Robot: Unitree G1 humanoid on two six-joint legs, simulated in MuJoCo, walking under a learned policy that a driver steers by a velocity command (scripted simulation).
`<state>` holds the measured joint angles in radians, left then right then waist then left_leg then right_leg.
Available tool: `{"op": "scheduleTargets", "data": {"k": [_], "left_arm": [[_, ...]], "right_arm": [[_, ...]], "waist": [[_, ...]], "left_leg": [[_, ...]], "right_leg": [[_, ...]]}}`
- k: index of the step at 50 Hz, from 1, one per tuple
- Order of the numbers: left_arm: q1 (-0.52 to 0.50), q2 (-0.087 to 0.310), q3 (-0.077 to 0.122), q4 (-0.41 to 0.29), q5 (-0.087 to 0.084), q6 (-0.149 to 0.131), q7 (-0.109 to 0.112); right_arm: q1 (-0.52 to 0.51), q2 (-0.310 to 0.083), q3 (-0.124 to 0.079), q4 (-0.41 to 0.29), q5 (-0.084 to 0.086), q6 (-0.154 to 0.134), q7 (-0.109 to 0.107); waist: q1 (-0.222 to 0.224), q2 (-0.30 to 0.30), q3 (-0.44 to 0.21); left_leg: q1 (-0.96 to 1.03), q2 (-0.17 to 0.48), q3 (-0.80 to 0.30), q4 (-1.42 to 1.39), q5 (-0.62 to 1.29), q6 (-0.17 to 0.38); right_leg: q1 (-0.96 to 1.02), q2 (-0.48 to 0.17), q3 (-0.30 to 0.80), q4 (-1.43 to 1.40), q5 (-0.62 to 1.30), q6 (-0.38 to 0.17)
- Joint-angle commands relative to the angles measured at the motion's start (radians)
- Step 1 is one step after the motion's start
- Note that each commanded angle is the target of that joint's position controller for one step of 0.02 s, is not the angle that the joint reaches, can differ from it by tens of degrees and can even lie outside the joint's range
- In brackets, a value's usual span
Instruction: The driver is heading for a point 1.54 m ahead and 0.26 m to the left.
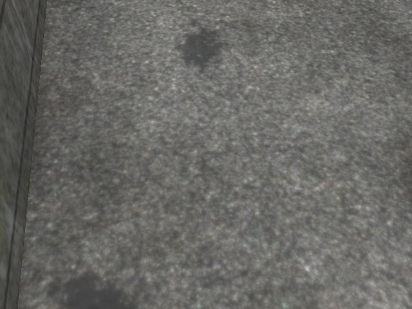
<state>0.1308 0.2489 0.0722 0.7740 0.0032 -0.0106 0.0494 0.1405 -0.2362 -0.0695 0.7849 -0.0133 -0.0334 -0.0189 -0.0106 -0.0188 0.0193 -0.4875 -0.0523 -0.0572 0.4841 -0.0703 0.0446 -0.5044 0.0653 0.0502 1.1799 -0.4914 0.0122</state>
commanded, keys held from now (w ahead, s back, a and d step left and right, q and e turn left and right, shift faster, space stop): q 0.56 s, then no key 0.08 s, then e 0.26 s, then w+e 0.10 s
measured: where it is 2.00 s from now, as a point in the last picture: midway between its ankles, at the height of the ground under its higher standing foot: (228, 282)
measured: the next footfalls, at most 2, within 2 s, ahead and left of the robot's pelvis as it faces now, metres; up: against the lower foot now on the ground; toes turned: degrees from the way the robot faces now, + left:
right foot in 0.26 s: +0.10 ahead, -0.15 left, +0.00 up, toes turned +14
left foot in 0.72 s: -0.01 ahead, +0.10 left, +0.00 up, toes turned +25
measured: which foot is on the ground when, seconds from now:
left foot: down 0.00-0.26, up 0.28-0.70, down 0.72-1.00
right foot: up 0.00-0.24, down 0.26-0.72, up 0.74-1.00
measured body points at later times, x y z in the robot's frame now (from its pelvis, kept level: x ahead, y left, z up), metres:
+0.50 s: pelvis +0.02 -0.06 +0.01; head +0.06 -0.08 +0.46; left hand +0.07 +0.25 -0.07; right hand +0.25 -0.29 -0.10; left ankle -0.03 +0.08 -0.63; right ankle +0.06 -0.16 -0.73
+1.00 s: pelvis +0.00 -0.02 +0.01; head +0.01 +0.00 +0.46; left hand -0.02 +0.29 -0.11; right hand +0.25 -0.19 -0.07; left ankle -0.05 +0.08 -0.73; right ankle +0.02 -0.16 -0.65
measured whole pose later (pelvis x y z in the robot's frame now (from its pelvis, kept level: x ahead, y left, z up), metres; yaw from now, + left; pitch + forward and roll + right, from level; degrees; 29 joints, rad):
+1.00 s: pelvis +0.00 -0.02 +0.01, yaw +18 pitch +3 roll +0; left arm 0.26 0.31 0.11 0.78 -0.02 0.05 0.04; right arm 0.12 -0.20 -0.06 0.70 -0.01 0.00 -0.04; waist 0.04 -0.04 -0.02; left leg -0.23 0.03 0.11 0.42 -0.24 0.02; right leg -0.54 -0.04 0.01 1.10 -0.38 0.07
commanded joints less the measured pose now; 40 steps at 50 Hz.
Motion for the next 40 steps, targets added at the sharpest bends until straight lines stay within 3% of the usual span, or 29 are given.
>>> {"op": "scheduleTargets", "data": {"k": [1, 4, 5, 6, 8, 10, 12, 13, 14, 15, 16, 17, 18, 20, 23, 24, 25, 28, 29, 31, 32, 33, 34, 35, 36, 37, 38, 39, 40], "left_arm": [[0.031, 0.056, 0.017, -0.087, 0.002, 0.02, 0.019], [0.04, 0.039, 0.018, -0.074, 0.001, 0.016, 0.014], [0.006, 0.029, 0.015, -0.092, -0.009, 0.014, 0.013], [-0.002, 0.021, 0.012, -0.095, -0.013, 0.014, 0.011], [0.025, 0.058, 0.022, -0.091, -0.023, 0.002, 0.006], [0.049, 0.091, 0.032, -0.081, -0.031, -0.006, 0.008], [0.088, 0.078, 0.035, -0.075, -0.024, -0.016, -0.007], [0.117, 0.092, 0.041, -0.061, -0.01, -0.01, -0.006], [0.16, 0.172, 0.059, -0.071, 0.022, 0.001, -0.005], [0.096, 0.229, 0.065, -0.102, 0.061, 0.005, -0.012], [0.035, 0.185, 0.058, -0.143, 0.07, -0.01, -0.008], [-0.031, 0.131, 0.044, -0.157, 0.047, -0.016, -0.001], [-0.069, 0.112, 0.037, -0.17, 0.031, -0.018, 0.0], [-0.06, 0.11, 0.028, -0.169, 0.013, -0.016, 0.006], [0.017, 0.12, 0.029, -0.16, 0.014, -0.001, 0.017], [0.052, 0.123, 0.03, -0.156, 0.006, 0.007, 0.02], [0.074, 0.144, 0.036, -0.154, 0.009, 0.013, 0.02], [0.06, 0.181, 0.051, -0.162, 0.009, 0.015, 0.019], [0.061, 0.18, 0.05, -0.168, 0.016, 0.02, 0.018], [0.05, 0.191, 0.051, -0.166, 0.007, 0.023, 0.009], [0.052, 0.184, 0.048, -0.149, 0.011, 0.021, 0.005], [0.054, 0.18, 0.044, -0.139, 0.001, 0.019, 0.0], [0.048, 0.172, 0.038, -0.123, -0.026, 0.024, -0.011], [0.056, 0.139, 0.024, -0.105, -0.04, 0.023, -0.019], [0.096, 0.089, 0.006, -0.094, -0.023, 0.008, -0.032], [0.128, 0.008, -0.026, -0.106, 0.032, -0.017, -0.057], [0.071, 0.041, -0.017, -0.123, 0.016, -0.018, -0.05], [0.015, 0.104, -0.002, -0.124, -0.008, -0.009, -0.039], [-0.002, 0.124, 0.009, -0.116, -0.018, 0.002, -0.031]], "right_arm": [[-0.02, -0.138, -0.032, -0.087, -0.003, 0.029, -0.021], [-0.003, -0.173, -0.047, -0.1, 0.011, 0.038, -0.031], [0.003, -0.182, -0.054, -0.112, 0.029, 0.04, -0.039], [0.001, -0.194, -0.057, -0.116, 0.03, 0.048, -0.045], [-0.015, -0.215, -0.065, -0.133, 0.018, 0.062, -0.048], [-0.013, -0.183, -0.06, -0.155, 0.011, 0.058, -0.037], [-0.02, -0.172, -0.061, -0.166, 0.031, 0.068, -0.032], [-0.01, -0.146, -0.052, -0.171, 0.032, 0.067, -0.031], [0.008, -0.099, -0.04, -0.187, 0.032, 0.063, -0.032], [-0.008, -0.111, -0.046, -0.222, 0.034, 0.044, -0.03], [0.013, -0.191, -0.072, -0.21, 0.018, 0.038, -0.021], [0.044, -0.218, -0.082, -0.179, 0.022, 0.047, -0.016], [0.077, -0.219, -0.086, -0.148, 0.017, 0.063, -0.022], [0.091, -0.163, -0.072, -0.148, 0.015, 0.076, -0.018], [0.001, -0.118, -0.046, -0.209, 0.037, 0.079, -0.007], [-0.032, -0.096, -0.034, -0.225, 0.044, 0.079, -0.006], [-0.058, -0.098, -0.03, -0.245, 0.04, 0.076, -0.001], [-0.071, -0.103, -0.019, -0.274, 0.029, 0.076, 0.01], [-0.097, -0.108, -0.013, -0.289, 0.028, 0.076, 0.01], [-0.071, -0.097, -0.005, -0.284, 0.025, 0.076, 0.01], [-0.057, -0.101, -0.008, -0.278, 0.015, 0.078, 0.018], [-0.039, -0.098, -0.008, -0.272, 0.015, 0.078, 0.023], [0.01, -0.079, -0.008, -0.244, 0.013, 0.073, 0.029], [0.054, -0.07, -0.005, -0.219, 0.005, 0.069, 0.034], [0.073, -0.106, -0.008, -0.216, -0.006, 0.065, 0.03], [0.099, -0.174, -0.015, -0.208, -0.009, 0.069, 0.01], [0.092, -0.151, -0.012, -0.185, -0.021, 0.06, 0.018], [0.028, -0.131, -0.01, -0.195, -0.036, 0.042, 0.025], [-0.023, -0.134, -0.015, -0.189, -0.039, 0.031, 0.021]], "waist": [[0.036, 0.109, -0.167], [0.027, 0.152, -0.21], [0.014, 0.151, -0.196], [0.016, 0.17, -0.188], [0.024, 0.225, -0.182], [0.01, 0.253, -0.157], [0.036, 0.229, -0.144], [0.039, 0.169, -0.141], [0.037, -0.025, -0.144], [0.005, -0.309, -0.097], [-0.012, -0.252, -0.108], [-0.033, -0.156, -0.101], [-0.044, -0.109, -0.089], [-0.031, -0.101, -0.064], [0.027, -0.128, -0.052], [0.048, -0.125, -0.055], [0.067, -0.129, -0.068], [0.068, -0.161, -0.107], [0.083, -0.139, -0.124], [0.07, -0.152, -0.128], [0.067, -0.165, -0.132], [0.057, -0.165, -0.131], [0.02, -0.151, -0.128], [-0.004, -0.122, -0.128], [0.013, -0.048, -0.181], [0.061, 0.196, -0.233], [0.015, 0.274, -0.243], [0.007, 0.219, -0.166], [0.016, 0.219, -0.123]], "left_leg": [[0.173, 0.22, -0.323, -0.186, 0.01, 0.179], [0.183, 0.184, -0.311, -0.167, -0.026, 0.155], [0.174, 0.175, -0.327, -0.193, -0.111, 0.143], [0.173, 0.185, -0.351, -0.204, -0.151, 0.145], [0.181, 0.184, -0.386, -0.209, -0.195, 0.149], [0.162, 0.171, -0.407, -0.207, -0.27, 0.134], [0.117, 0.117, -0.393, -0.159, -0.304, 0.103], [0.061, 0.077, -0.362, -0.102, -0.338, 0.062], [-0.107, -0.013, -0.259, 0.141, -0.444, 0.011], [-0.263, -0.122, -0.095, 0.394, -0.544, -0.028], [-0.253, -0.042, -0.127, 0.595, -0.494, -0.056], [-0.237, -0.029, -0.113, 0.675, -0.423, -0.07], [-0.219, -0.029, -0.087, 0.738, -0.377, -0.09], [-0.219, -0.016, -0.05, 0.877, -0.327, -0.118], [-0.262, 0.023, 0.008, 0.773, -0.263, -0.154], [-0.284, 0.041, 0.018, 0.701, -0.271, -0.16], [-0.293, 0.06, 0.021, 0.658, -0.273, -0.165], [-0.2, 0.1, 0.042, 0.532, -0.314, -0.16], [-0.144, 0.104, 0.052, 0.485, -0.319, -0.152], [-0.031, 0.082, 0.087, 0.377, -0.353, -0.132], [0.011, 0.077, 0.087, 0.315, -0.362, -0.108], [0.066, 0.065, 0.093, 0.226, -0.34, -0.084], [0.145, 0.042, 0.111, 0.063, -0.243, -0.052], [0.273, 0.029, 0.122, -0.126, -0.071, -0.024], [0.47, 0.113, 0.013, -0.11, 0.155, -0.001], [0.613, 0.343, -0.196, -0.021, 0.579, 0.07], [0.477, 0.432, -0.241, -0.073, 0.464, 0.21], [0.405, 0.384, -0.214, -0.116, 0.301, 0.213], [0.383, 0.347, -0.178, -0.132, 0.211, 0.183]], "right_leg": [[-0.053, -0.037, 0.028, -0.093, 0.061, 0.015], [0.012, -0.012, 0.025, -0.258, 0.094, 0.048], [0.041, -0.005, 0.024, -0.323, 0.105, 0.05], [0.056, -0.003, 0.026, -0.361, 0.112, 0.057], [0.077, -0.005, 0.028, -0.418, 0.12, 0.047], [0.115, -0.022, 0.021, -0.488, 0.149, 0.021], [0.227, -0.004, -0.019, -0.665, 0.213, -0.009], [0.301, -0.049, 0.001, -0.729, 0.248, -0.031], [0.424, -0.281, 0.221, -0.832, 0.237, -0.102], [0.338, -0.465, 0.492, -0.93, 0.397, -0.233], [0.307, -0.498, 0.474, -0.914, 0.466, -0.278], [0.299, -0.426, 0.34, -0.873, 0.507, -0.232], [0.297, -0.35, 0.227, -0.846, 0.54, -0.179], [0.283, -0.316, 0.132, -0.835, 0.61, -0.175], [0.37, -0.297, 0.057, -0.841, 0.6, -0.204], [0.432, -0.311, 0.064, -0.842, 0.584, -0.212], [0.477, -0.325, 0.071, -0.832, 0.583, -0.222], [0.476, -0.371, 0.053, -0.838, 0.604, -0.238], [0.456, -0.368, 0.032, -0.828, 0.63, -0.242], [0.405, -0.364, 0.005, -0.818, 0.656, -0.24], [0.395, -0.364, -0.002, -0.805, 0.676, -0.247], [0.385, -0.356, 0.004, -0.782, 0.681, -0.242], [0.365, -0.329, -0.011, -0.738, 0.697, -0.216], [0.315, -0.298, -0.033, -0.698, 0.67, -0.171], [0.2, -0.246, -0.072, -0.641, 0.525, -0.087], [0.034, -0.175, -0.141, -0.496, 0.056, 0.013], [0.0, -0.165, -0.066, -0.47, -0.106, 0.044], [0.013, -0.167, -0.041, -0.429, -0.075, 0.051], [-0.012, -0.154, -0.037, -0.393, -0.036, 0.051]]}}
Over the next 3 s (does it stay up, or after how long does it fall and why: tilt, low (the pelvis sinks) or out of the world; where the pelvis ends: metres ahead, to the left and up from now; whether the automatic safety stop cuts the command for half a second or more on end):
stays up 0.93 0.15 0.02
